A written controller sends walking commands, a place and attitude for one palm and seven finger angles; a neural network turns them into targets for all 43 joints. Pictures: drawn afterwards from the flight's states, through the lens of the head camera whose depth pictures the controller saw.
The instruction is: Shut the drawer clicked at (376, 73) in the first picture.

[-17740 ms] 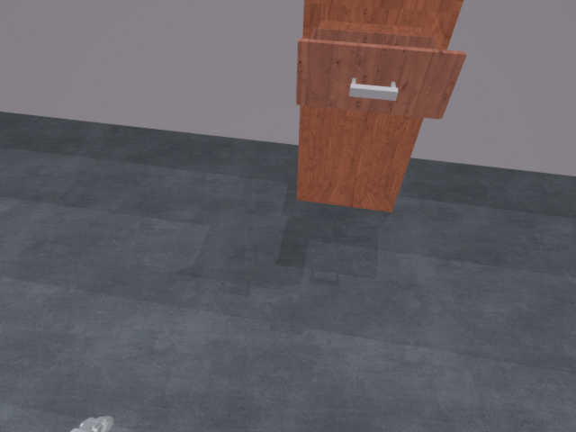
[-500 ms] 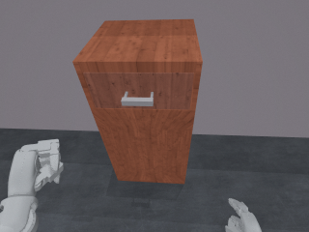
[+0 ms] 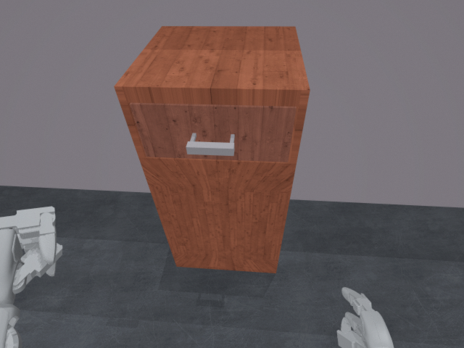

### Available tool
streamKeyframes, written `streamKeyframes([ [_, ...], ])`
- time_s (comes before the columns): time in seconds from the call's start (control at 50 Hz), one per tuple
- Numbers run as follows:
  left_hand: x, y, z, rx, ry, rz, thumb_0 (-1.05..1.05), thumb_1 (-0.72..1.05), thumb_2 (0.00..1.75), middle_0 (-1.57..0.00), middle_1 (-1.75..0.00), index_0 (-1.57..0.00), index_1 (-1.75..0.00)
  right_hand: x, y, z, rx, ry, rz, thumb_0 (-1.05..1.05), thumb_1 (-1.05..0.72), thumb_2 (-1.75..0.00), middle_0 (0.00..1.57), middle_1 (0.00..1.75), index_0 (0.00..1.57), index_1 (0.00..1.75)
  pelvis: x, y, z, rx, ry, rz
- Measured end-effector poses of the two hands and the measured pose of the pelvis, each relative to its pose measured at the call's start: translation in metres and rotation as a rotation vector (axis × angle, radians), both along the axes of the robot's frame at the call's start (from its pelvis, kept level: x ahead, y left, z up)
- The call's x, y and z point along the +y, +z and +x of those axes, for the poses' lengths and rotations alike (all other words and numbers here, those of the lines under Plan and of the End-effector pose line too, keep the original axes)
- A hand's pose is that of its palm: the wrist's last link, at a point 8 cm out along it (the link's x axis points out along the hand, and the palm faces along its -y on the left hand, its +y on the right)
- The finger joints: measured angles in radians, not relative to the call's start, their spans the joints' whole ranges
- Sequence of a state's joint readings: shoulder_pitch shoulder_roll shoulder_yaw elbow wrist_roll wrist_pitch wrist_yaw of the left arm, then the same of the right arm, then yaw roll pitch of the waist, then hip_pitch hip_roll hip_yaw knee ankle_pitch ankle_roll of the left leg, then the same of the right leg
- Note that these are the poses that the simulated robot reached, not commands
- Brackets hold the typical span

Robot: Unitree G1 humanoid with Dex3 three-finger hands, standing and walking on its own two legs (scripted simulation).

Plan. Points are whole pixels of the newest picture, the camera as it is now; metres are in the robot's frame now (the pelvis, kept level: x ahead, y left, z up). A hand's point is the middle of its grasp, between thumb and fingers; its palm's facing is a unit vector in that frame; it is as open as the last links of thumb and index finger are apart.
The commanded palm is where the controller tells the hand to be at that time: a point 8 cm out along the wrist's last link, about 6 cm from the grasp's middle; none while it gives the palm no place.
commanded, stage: step back with the hand held close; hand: left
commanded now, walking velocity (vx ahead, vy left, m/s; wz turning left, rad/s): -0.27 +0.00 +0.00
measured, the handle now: (211, 143) +0.60 +0.12 +0.02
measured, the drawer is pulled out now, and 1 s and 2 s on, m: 0.00 0.00 0.00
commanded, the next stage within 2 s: stop stepping back and stand still in 1.36 s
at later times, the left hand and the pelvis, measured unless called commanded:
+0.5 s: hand (38, 284) +0.15 +0.25 +0.15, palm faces +0.30 -0.82 -0.49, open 3.3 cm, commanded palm +0.09 +0.30 +0.17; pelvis -0.05 +0.02 -0.01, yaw -1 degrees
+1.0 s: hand out of the picture +0.08 +0.26 +0.15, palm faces +0.33 -0.82 -0.46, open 3.3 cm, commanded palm +0.01 +0.31 +0.17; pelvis -0.11 +0.02 -0.02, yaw +2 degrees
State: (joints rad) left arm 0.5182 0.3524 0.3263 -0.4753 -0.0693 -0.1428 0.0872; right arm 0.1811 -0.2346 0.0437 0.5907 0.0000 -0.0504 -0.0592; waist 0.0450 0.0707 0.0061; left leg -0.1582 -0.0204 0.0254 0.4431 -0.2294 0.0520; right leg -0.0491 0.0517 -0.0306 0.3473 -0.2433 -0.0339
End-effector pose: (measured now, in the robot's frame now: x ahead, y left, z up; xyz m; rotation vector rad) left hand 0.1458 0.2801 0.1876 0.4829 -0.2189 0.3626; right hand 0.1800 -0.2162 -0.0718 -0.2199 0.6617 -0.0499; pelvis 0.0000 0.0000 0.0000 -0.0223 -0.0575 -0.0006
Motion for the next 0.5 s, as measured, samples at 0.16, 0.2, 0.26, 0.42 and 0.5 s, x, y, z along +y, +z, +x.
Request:
streamKeyframes([
  [0.16,0.0,-0.013,0.007,0.109,-0.065,0.031,0.01,0.89,0.9,-1.4,-1.6,-1.41,-1.6,-0.016,-0.008,-0.022,0.093,-0.104,-0.02,0.01,-0.9,-0.9,0.2,0.3,0.21,0.3,0.01,0.0,-0.006,0.059,-0.016,0.008],
  [0.2,0.001,-0.016,0.005,0.135,-0.077,0.036,0.01,0.89,0.9,-1.4,-1.6,-1.41,-1.6,-0.018,-0.01,-0.029,0.115,-0.123,-0.03,0.01,-0.9,-0.9,0.2,0.3,0.2,0.3,0.012,0.0,-0.009,0.066,-0.018,0.01],
  [0.26,0.004,-0.018,0.0,0.145,-0.082,0.048,0.02,0.89,0.9,-1.4,-1.6,-1.41,-1.6,-0.02,-0.011,-0.039,0.136,-0.14,-0.041,0.01,-0.9,-0.9,0.2,0.3,0.2,0.3,0.013,-0.001,-0.015,0.072,-0.019,0.011],
  [0.42,0.01,-0.011,-0.021,0.084,-0.082,0.074,0.02,0.89,0.9,-1.4,-1.6,-1.41,-1.6,-0.013,-0.009,-0.057,0.113,-0.135,-0.05,0.01,-0.9,-0.9,0.2,0.3,0.2,0.3,0.017,-0.005,-0.036,0.073,-0.017,0.006],
  [0.5,0.012,-0.012,-0.034,0.062,-0.079,0.074,0.02,0.89,0.9,-1.4,-1.6,-1.41,-1.6,-0.008,-0.006,-0.065,0.085,-0.129,-0.047,0.01,-0.9,-0.9,0.2,0.3,0.2,0.3,0.019,-0.007,-0.048,0.071,-0.013,-0.004],
])
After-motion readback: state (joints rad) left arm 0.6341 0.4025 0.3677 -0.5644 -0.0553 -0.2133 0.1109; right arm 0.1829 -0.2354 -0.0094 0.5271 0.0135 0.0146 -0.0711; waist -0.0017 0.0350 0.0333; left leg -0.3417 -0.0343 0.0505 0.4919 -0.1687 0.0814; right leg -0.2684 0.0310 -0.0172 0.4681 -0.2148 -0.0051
